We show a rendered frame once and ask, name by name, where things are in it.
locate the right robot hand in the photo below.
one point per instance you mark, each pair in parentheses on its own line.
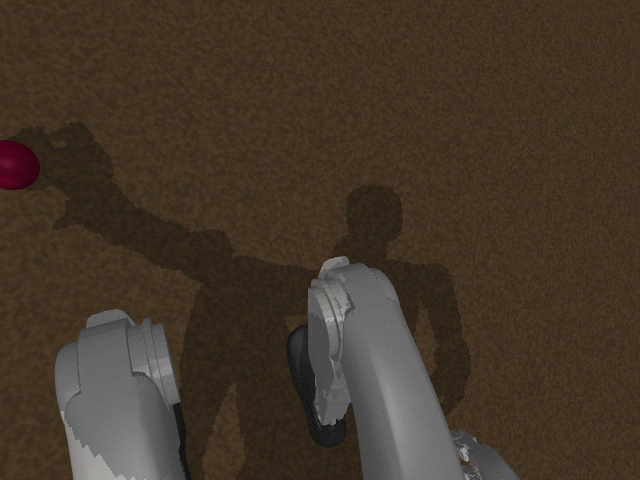
(486,463)

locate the ball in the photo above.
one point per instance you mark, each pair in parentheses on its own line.
(19,166)

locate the right robot foot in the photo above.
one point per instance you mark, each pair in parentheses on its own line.
(304,383)

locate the left robot foot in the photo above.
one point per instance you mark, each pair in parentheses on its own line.
(182,436)

